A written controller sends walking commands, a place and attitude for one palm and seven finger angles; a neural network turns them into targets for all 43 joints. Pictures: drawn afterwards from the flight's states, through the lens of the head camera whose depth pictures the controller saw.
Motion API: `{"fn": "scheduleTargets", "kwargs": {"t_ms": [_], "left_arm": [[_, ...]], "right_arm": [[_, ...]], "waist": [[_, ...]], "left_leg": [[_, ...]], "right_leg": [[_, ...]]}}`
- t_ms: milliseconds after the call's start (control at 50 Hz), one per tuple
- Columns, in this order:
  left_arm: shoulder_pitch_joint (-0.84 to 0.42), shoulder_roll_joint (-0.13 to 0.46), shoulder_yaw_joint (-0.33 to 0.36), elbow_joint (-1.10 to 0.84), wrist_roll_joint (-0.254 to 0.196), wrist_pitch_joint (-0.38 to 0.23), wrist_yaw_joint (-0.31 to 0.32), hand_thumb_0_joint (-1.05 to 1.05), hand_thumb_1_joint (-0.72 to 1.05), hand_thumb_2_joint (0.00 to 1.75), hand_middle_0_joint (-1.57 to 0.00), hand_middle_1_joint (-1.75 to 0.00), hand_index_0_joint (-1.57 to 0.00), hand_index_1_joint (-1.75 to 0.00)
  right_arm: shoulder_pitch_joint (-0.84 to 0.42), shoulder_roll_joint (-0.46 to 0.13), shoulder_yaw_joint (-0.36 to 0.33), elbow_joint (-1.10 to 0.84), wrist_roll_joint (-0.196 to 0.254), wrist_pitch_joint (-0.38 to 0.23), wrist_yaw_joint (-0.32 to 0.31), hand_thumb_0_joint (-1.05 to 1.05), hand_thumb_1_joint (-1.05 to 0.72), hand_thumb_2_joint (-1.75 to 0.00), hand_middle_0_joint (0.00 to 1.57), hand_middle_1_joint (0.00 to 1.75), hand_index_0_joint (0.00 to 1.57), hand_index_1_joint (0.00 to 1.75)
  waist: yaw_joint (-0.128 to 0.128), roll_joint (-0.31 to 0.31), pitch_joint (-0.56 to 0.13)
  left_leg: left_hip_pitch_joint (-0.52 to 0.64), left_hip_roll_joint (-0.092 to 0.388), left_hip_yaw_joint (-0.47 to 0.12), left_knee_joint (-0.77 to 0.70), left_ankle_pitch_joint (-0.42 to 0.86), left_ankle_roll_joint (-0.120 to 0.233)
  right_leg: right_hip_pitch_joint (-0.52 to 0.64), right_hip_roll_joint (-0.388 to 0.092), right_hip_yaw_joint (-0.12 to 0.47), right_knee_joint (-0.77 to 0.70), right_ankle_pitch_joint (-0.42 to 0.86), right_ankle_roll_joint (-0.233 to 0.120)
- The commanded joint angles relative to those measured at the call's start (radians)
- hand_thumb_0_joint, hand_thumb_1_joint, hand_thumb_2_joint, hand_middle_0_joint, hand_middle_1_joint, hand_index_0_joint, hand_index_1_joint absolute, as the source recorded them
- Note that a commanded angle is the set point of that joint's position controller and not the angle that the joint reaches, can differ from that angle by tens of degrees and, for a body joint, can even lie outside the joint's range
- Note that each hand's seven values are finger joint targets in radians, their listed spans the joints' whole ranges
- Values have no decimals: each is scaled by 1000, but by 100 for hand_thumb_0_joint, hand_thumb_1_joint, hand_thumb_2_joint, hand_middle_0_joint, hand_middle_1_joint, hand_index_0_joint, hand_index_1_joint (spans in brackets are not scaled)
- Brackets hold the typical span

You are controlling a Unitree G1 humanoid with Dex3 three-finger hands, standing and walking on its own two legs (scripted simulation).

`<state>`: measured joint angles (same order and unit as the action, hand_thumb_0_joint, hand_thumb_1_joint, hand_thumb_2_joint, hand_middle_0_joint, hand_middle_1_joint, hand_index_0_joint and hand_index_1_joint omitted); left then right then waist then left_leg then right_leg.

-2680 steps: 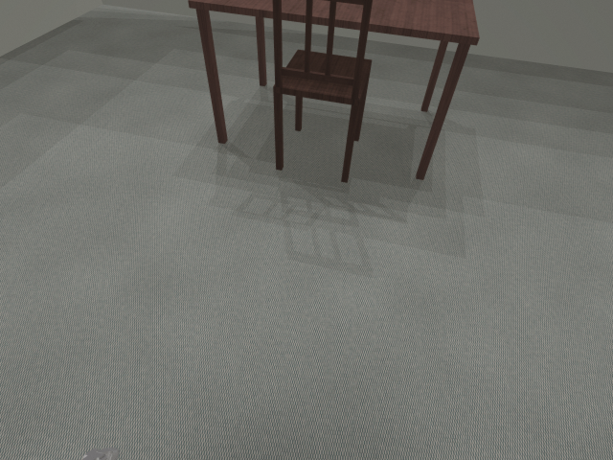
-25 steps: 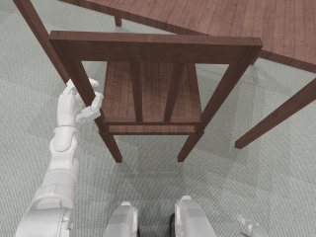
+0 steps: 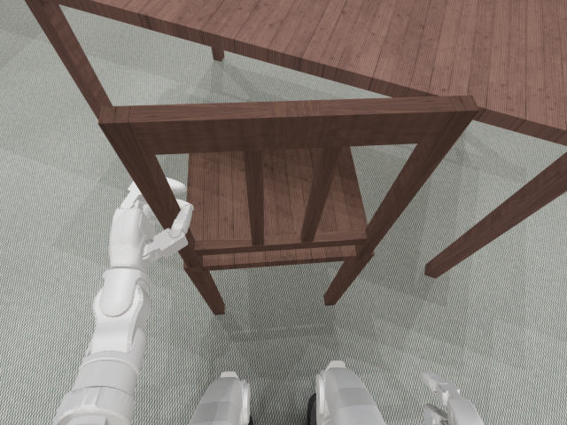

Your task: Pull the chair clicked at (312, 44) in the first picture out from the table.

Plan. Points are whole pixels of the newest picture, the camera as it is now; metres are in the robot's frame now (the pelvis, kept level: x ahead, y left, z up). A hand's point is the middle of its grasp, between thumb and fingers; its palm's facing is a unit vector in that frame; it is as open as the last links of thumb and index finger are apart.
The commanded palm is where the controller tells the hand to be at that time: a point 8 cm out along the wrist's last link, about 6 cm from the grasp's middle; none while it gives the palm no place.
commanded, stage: hook a spindle and tug to test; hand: left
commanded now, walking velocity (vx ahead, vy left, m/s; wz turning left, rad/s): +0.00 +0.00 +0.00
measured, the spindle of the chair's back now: (255, 204) +0.42 +0.04 +0.01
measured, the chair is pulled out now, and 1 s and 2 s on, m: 0.17 0.24 0.31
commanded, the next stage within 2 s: step backward, pulling the chair out in 0.04 s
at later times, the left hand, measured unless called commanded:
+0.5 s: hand (181, 233) +0.36 +0.14 +0.03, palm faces +0.03 -0.99 -0.14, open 6.0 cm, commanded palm +0.34 +0.19 +0.03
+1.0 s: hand (191, 293) +0.28 +0.12 +0.03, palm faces +0.06 -0.99 -0.14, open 5.8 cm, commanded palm +0.27 +0.17 +0.03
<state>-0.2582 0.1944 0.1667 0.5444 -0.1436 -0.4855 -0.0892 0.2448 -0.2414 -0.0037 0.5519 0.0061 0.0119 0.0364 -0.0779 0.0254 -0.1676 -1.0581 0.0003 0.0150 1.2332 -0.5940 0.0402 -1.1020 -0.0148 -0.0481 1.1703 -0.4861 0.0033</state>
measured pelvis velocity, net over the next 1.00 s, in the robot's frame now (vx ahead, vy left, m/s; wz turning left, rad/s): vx -0.05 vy -0.01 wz -0.01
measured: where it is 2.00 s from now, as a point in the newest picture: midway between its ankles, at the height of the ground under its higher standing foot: outside the picture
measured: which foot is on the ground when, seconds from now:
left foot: down 0.00-1.00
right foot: down 0.00-1.00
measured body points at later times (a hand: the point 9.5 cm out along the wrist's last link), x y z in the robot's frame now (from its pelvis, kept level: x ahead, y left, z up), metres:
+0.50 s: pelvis +0.01 +0.00 +0.09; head +0.09 +0.01 +0.53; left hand +0.36 +0.19 +0.04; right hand +0.09 -0.26 -0.03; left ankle -0.01 +0.09 -0.63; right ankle +0.03 -0.13 -0.63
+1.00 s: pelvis -0.05 -0.01 +0.10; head +0.02 -0.02 +0.54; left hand +0.28 +0.17 +0.04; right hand +0.03 -0.28 -0.03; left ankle -0.01 +0.09 -0.63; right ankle +0.03 -0.13 -0.63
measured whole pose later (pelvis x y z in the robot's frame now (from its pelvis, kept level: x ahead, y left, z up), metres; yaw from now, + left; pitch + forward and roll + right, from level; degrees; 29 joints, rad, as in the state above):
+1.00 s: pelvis -0.05 -0.01 +0.10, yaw -1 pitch +5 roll +0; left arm -0.36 0.14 0.04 0.98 -0.07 -0.27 0.12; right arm 0.24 -0.25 -0.01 0.68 0.07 0.07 -0.10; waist -0.06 0.02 0.07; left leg -0.44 0.01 0.04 0.59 -0.25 0.02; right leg -0.47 0.00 -0.02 0.50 -0.11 -0.01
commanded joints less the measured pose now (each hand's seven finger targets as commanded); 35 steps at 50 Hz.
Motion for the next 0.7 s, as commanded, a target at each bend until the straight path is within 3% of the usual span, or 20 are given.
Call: {"fn": "scheduleTargets", "kwargs": {"t_ms": [0,40,100,120,140,160,180,200,220,240,260,280,320,400,540,580,680], "left_arm": [[-213,164,37,-212,5,-86,-19,0,90,90,-50,-145,-50,-145],[-229,144,22,-201,6,-88,-22,0,90,90,-50,-145,-50,-145],[-271,167,39,-183,4,-81,-26,0,90,90,-50,-145,-50,-145],[-301,134,4,-182,5,-78,-29,0,90,90,-50,-145,-50,-145],[-443,391,77,-415,93,25,81,0,90,90,-50,-145,-50,-145],[-417,332,46,-436,94,86,127,0,90,90,-50,-145,-50,-145],[-334,296,33,-376,91,142,156,0,90,90,-50,-145,-50,-145],[-249,242,-2,-275,95,194,173,0,90,90,-50,-145,-50,-145],[-201,186,-52,-144,100,238,177,0,90,90,-50,-145,-50,-145],[-217,173,-68,-73,103,262,188,0,90,90,-50,-145,-50,-145],[-263,171,-75,-18,107,272,200,0,90,90,-50,-145,-50,-145],[-331,187,-69,3,113,270,210,0,90,90,-50,-145,-50,-145],[-390,189,-74,76,120,257,211,0,90,90,-50,-145,-50,-145],[-423,173,-97,197,131,244,197,0,90,90,-50,-145,-50,-145],[-323,148,-103,217,128,210,180,0,90,90,-50,-145,-50,-145],[-272,164,-85,202,125,205,180,0,90,90,-50,-145,-50,-145],[-247,175,-82,176,118,202,189,0,90,90,-50,-145,-50,-145]], "right_arm": [[45,-151,-57,-92,-4,-36,-22,0,-90,-90,20,30,20,30],[35,-149,-56,-92,-4,-40,-26,0,-90,-90,20,30,20,30],[32,-153,-54,-85,-4,-44,-32,0,-90,-90,20,30,20,30],[29,-152,-54,-85,-2,-45,-34,0,-90,-90,20,30,20,30],[96,-121,-58,-157,45,34,-70,0,-90,-90,20,30,20,30],[105,-112,-65,-182,54,48,-100,0,-90,-90,20,30,20,30],[77,-112,-49,-177,55,61,-120,0,-90,-90,20,30,20,30],[53,-102,-39,-162,58,74,-131,0,-90,-90,20,30,20,30],[38,-102,-26,-135,59,85,-138,0,-90,-90,20,30,20,30],[42,-112,-24,-114,63,90,-149,0,-90,-90,20,30,20,30],[56,-123,-24,-93,64,91,-156,0,-90,-90,20,30,20,30],[64,-129,-26,-80,62,89,-166,0,-90,-90,20,30,20,30],[72,-132,-26,-49,54,80,-175,0,-90,-90,20,30,20,30],[101,-136,-37,-17,43,83,-170,0,-90,-90,20,30,20,30],[65,-138,-52,-28,30,94,-150,0,-90,-90,20,30,20,30],[56,-139,-57,-33,27,97,-148,0,-90,-90,20,30,20,30],[31,-140,-58,-39,33,101,-152,0,-90,-90,20,30,20,30]], "waist": [[3,31,-414],[1,38,-409],[-2,31,-418],[-13,33,-419],[34,110,-665],[11,121,-618],[13,119,-581],[14,91,-498],[9,52,-341],[8,-13,-256],[2,-67,-219],[0,-70,-228],[2,30,-206],[6,103,-206],[29,125,-205],[36,121,-213],[34,83,-191]], "left_leg": [[219,4,-54,-143,494,-41],[214,1,-51,-137,468,-39],[198,-4,-53,-132,442,-36],[207,-3,-54,-131,429,-37],[526,5,-32,-347,424,-24],[589,-8,-20,-379,440,-16],[585,9,-50,-415,484,-23],[554,22,-49,-436,459,-17],[473,39,-77,-506,336,-16],[460,54,-89,-538,307,-5],[487,66,-87,-557,324,-2],[530,72,-87,-582,391,-7],[620,104,-99,-624,594,-14],[755,145,-114,-642,876,-33],[817,190,-133,-710,924,-36],[822,194,-133,-715,929,-35],[769,179,-103,-725,749,-42]], "right_leg": [[304,18,7,-71,362,-34],[289,16,9,-70,344,-33],[295,16,12,-69,333,-34],[278,14,11,-72,319,-32],[698,-67,129,-293,349,-49],[741,-65,123,-346,474,-45],[720,-65,105,-345,533,-47],[725,-73,110,-375,534,-38],[690,-86,101,-418,404,-36],[699,-86,97,-441,385,-30],[721,-92,99,-473,423,-22],[761,-100,94,-487,513,-22],[777,-110,95,-503,672,-19],[812,-104,95,-550,773,-22],[857,-77,90,-583,682,-26],[880,-77,95,-590,702,-28],[915,-103,119,-613,724,-43]]}}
